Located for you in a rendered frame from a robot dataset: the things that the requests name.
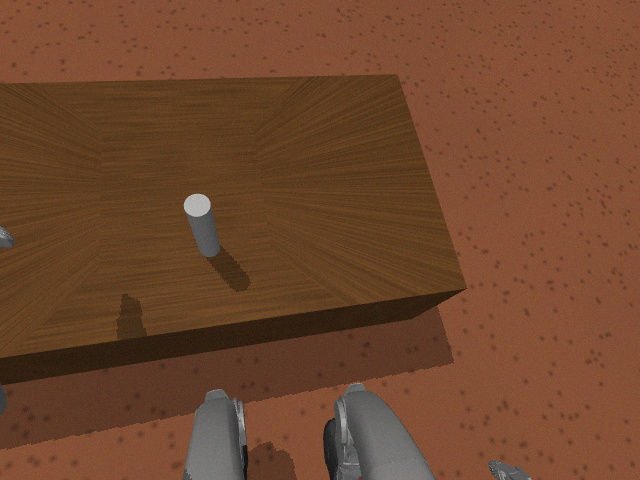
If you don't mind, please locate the right robot hand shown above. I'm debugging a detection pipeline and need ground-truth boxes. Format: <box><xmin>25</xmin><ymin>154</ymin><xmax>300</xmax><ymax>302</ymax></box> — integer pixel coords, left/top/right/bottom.
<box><xmin>488</xmin><ymin>460</ymin><xmax>532</xmax><ymax>480</ymax></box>

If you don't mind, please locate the can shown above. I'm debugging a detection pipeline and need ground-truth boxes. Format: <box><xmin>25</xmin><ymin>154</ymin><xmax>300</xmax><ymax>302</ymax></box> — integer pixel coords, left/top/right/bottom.
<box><xmin>184</xmin><ymin>194</ymin><xmax>220</xmax><ymax>257</ymax></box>

